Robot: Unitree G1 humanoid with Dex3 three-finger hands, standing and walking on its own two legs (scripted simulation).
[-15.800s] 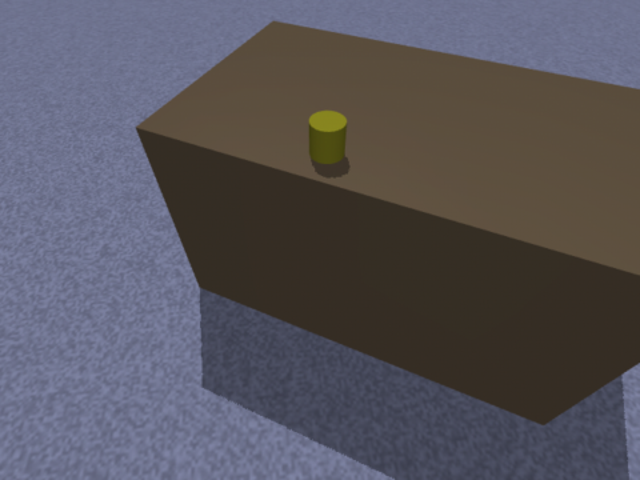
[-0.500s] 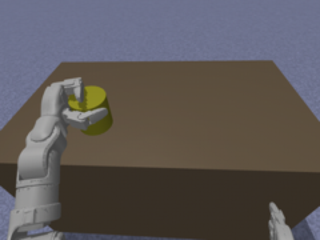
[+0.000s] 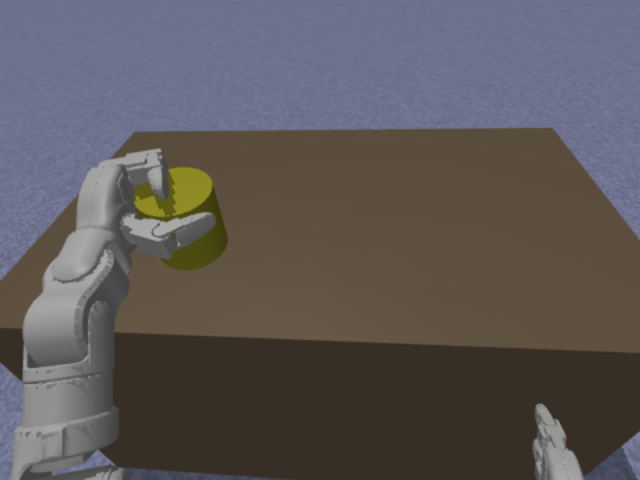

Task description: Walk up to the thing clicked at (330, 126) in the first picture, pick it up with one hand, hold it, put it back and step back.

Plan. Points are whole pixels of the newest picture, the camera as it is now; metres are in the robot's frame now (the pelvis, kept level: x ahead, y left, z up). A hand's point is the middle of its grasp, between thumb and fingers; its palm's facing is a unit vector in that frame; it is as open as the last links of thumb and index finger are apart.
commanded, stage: hold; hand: left
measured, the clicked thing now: (184, 219) +0.34 +0.17 +0.21
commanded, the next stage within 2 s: none
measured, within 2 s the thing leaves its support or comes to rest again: neither
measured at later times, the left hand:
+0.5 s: hand (168, 201) +0.33 +0.17 +0.24, palm faces +0.12 -0.99 +0.00, open 6.7 cm
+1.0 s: hand (166, 200) +0.33 +0.18 +0.24, palm faces +0.10 -0.99 +0.00, open 6.7 cm
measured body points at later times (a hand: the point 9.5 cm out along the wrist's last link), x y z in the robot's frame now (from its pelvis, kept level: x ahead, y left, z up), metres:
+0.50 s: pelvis +0.00 +0.00 +0.00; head -0.04 -0.03 +0.45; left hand +0.31 +0.23 +0.24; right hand +0.17 -0.26 -0.07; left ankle +0.00 +0.13 -0.73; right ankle +0.02 -0.14 -0.73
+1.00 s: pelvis +0.00 +0.00 +0.00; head -0.05 -0.03 +0.45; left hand +0.31 +0.23 +0.24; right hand +0.17 -0.26 -0.07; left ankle +0.00 +0.13 -0.73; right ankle +0.02 -0.14 -0.73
